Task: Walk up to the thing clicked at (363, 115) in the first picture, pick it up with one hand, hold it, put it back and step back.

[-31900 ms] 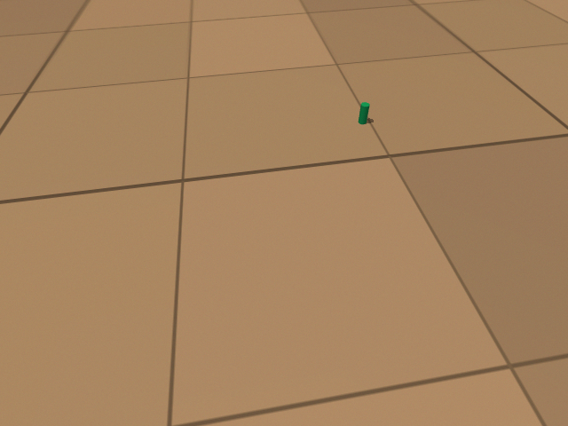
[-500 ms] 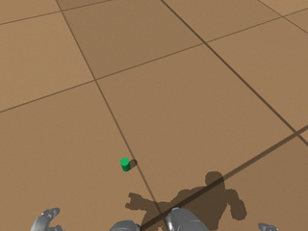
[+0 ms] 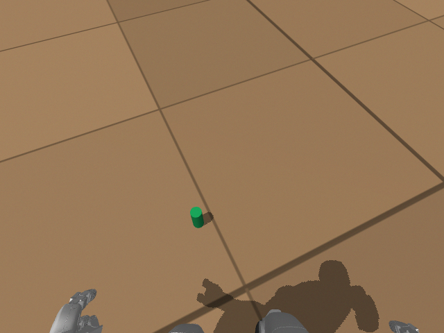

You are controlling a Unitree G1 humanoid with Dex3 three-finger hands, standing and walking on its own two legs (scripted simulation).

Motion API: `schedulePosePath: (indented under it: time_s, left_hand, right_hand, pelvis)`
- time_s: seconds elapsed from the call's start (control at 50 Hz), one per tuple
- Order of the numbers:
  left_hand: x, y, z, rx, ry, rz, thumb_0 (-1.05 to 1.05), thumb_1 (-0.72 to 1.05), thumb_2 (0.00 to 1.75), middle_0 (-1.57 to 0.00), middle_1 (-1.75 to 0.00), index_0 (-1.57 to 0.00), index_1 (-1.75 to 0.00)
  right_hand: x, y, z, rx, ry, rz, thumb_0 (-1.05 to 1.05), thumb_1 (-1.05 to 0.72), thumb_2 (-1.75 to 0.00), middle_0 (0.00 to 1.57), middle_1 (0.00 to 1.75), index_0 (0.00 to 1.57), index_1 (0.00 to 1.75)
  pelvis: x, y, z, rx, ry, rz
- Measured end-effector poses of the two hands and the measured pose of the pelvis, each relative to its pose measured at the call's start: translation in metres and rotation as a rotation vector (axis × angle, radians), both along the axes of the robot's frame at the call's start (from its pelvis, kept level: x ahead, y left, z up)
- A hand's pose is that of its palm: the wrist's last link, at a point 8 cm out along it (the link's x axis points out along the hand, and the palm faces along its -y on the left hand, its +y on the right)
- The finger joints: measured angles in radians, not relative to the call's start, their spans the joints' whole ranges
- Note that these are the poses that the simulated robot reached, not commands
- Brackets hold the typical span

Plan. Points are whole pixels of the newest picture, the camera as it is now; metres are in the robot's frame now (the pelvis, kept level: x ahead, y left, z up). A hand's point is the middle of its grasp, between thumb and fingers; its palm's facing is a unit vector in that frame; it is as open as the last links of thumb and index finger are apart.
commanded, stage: step back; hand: left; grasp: from the side
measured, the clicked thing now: (197, 217) +0.61 +0.15 -0.69
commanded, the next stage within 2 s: none
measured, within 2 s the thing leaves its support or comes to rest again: neither
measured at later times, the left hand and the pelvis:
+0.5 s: hand out of the picture -0.07 +0.23 -0.13, palm faces -0.07 -0.91 -0.41, open 7.4 cm; pelvis -0.15 -0.03 +0.00, yaw -4 degrees
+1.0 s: hand out of the picture -0.21 +0.23 -0.14, palm faces -0.03 -0.92 -0.39, open 7.4 cm; pelvis -0.32 -0.04 +0.00, yaw -3 degrees
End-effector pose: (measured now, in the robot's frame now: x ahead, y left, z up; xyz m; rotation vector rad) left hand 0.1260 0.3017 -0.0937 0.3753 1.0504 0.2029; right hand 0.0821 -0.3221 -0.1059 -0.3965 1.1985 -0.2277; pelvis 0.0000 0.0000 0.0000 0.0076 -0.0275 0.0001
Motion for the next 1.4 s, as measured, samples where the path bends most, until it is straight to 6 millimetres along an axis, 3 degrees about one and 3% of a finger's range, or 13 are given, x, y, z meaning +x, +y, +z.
schedulePosePath:
  time_s: [0.12, 0.22, 0.38, 0.5, 0.64, 0.74, 0.84, 0.96, 1.06, 1.2, 1.32, 1.4]
  left_hand:
    - [-0.036, 0.013, -0.01, -0.02, 0.037, 0.027, 0.0, 0.9, 0.9, -0.2, -0.3, -0.21, -0.3]
    - [-0.075, 0.013, -0.009, -0.023, 0.072, 0.033, 0.0, 0.9, 0.9, -0.2, -0.3, -0.2, -0.3]
    - [-0.142, -0.004, -0.014, 0.021, 0.145, -0.002, 0.0, 0.9, 0.9, -0.2, -0.3, -0.2, -0.3]
    - [-0.195, -0.028, 0.0, 0.023, 0.154, 0.007, 0.0, 0.9, 0.9, -0.2, -0.3, -0.21, -0.3]
    - [-0.216, -0.03, 0.012, 0.045, 0.076, 0.012, 0.0, 0.9, 0.9, -0.21, -0.3, -0.21, -0.3]
    - [-0.231, -0.019, 0.0, 0.027, 0.0, 0.017, 0.0, 0.9, 0.9, -0.21, -0.3, -0.21, -0.3]
    - [-0.262, -0.018, -0.007, 0.0, 0.022, 0.03, 0.0, 0.9, 0.9, -0.2, -0.3, -0.21, -0.3]
    - [-0.317, -0.025, -0.007, -0.012, 0.061, 0.03, 0.0, 0.9, 0.9, -0.2, -0.3, -0.2, -0.3]
    - [-0.373, -0.036, -0.013, 0.021, 0.116, 0.014, 0.0, 0.9, 0.9, -0.2, -0.3, -0.2, -0.3]
    - [-0.457, -0.049, 0.002, 0.045, 0.171, 0.054, 0.0, 0.9, 0.9, -0.21, -0.3, -0.21, -0.3]
    - [-0.489, -0.037, 0.011, 0.074, 0.117, 0.079, 0.0, 0.9, 0.9, -0.21, -0.3, -0.21, -0.3]
    - [-0.508, -0.019, 0.005, 0.064, 0.074, 0.108, 0.0, 0.89, 0.9, -0.21, -0.3, -0.21, -0.3]
  right_hand:
    - [-0.037, 0.017, 0.013, 0.002, -0.009, 0.011, 0.01, -0.9, -0.9, 0.21, 0.3, 0.21, 0.3]
    - [-0.057, 0.017, 0.022, -0.004, -0.045, 0.007, 0.01, -0.9, -0.9, 0.21, 0.3, 0.21, 0.3]
    - [-0.091, -0.011, 0.008, 0.01, -0.129, 0.0, 0.01, -0.9, -0.9, 0.21, 0.3, 0.21, 0.3]
    - [-0.138, -0.029, -0.005, 0.037, -0.088, -0.055, 0.01, -0.9, -0.9, 0.21, 0.3, 0.21, 0.3]
    - [-0.2, -0.029, -0.007, 0.037, -0.004, -0.03, 0.01, -0.9, -0.9, 0.21, 0.3, 0.2, 0.3]
    - [-0.234, -0.019, -0.011, 0.021, 0.026, 0.008, 0.01, -0.9, -0.9, 0.21, 0.3, 0.2, 0.3]
    - [-0.265, -0.01, 0.0, 0.028, -0.002, 0.017, 0.01, -0.9, -0.9, 0.21, 0.3, 0.21, 0.3]
    - [-0.287, -0.02, 0.015, 0.007, -0.073, 0.019, 0.01, -0.9, -0.9, 0.21, 0.3, 0.21, 0.3]
    - [-0.306, -0.042, 0.006, 0.014, -0.143, 0.022, 0.01, -0.9, -0.9, 0.21, 0.3, 0.21, 0.3]
    - [-0.363, -0.054, -0.001, 0.043, -0.096, -0.014, 0.01, -0.9, -0.9, 0.21, 0.3, 0.2, 0.3]
    - [-0.425, -0.052, -0.011, 0.044, 0.015, 0.014, 0.01, -0.9, -0.9, 0.21, 0.3, 0.2, 0.3]
    - [-0.455, -0.042, -0.014, 0.039, 0.072, 0.033, 0.01, -0.9, -0.9, 0.21, 0.3, 0.2, 0.3]
  pelvis:
    - [-0.033, 0.006, 0.004, -0.011, -0.019, -0.003]
    - [-0.059, 0.002, 0.01, -0.025, -0.007, -0.032]
    - [-0.113, -0.019, -0.004, -0.01, -0.004, -0.086]
    - [-0.15, -0.031, 0.001, 0.01, -0.016, -0.076]
    - [-0.189, -0.033, 0.006, 0.023, -0.003, -0.033]
    - [-0.226, -0.027, -0.005, 0.012, -0.011, 0.016]
    - [-0.261, -0.026, -0.001, -0.001, -0.031, 0.003]
    - [-0.301, -0.035, 0.005, -0.022, -0.017, -0.036]
    - [-0.342, -0.05, -0.006, -0.016, -0.011, -0.074]
    - [-0.39, -0.059, 0.003, 0.014, -0.018, -0.054]
    - [-0.424, -0.056, 0.003, 0.011, -0.009, 0.004]
    - [-0.443, -0.046, -0.003, 0.007, -0.007, 0.05]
